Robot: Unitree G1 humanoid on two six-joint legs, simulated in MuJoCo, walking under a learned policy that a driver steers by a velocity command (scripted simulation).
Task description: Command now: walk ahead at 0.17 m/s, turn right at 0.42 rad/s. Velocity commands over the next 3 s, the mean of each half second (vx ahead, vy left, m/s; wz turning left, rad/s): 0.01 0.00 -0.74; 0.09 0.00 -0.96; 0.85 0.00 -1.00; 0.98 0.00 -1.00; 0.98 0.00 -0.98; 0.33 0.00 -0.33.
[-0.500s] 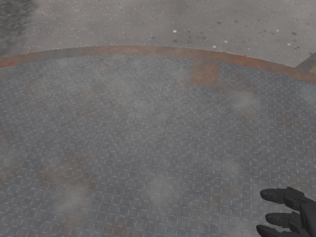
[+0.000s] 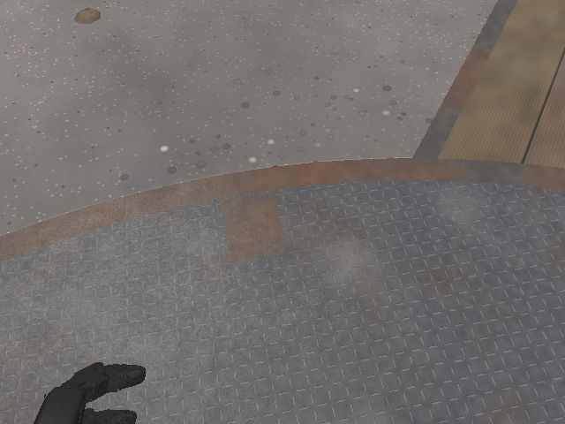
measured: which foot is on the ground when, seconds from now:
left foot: up 0.00-0.30, down 0.32-0.72, up 0.74-1.00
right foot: down 0.00-0.32, up 0.34-0.70, down 0.72-1.00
